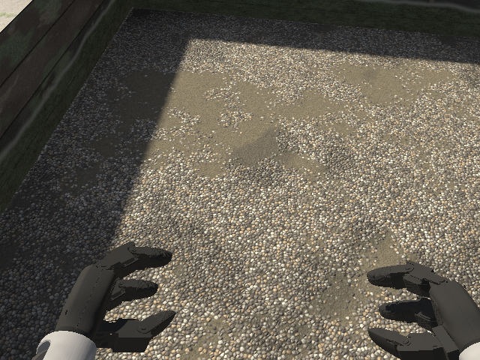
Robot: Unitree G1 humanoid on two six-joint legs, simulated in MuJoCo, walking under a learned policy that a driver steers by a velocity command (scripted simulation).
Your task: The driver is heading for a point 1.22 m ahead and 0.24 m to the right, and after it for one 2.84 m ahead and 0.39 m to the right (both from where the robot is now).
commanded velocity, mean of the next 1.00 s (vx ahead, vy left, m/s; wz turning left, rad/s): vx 0.53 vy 0.00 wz -0.11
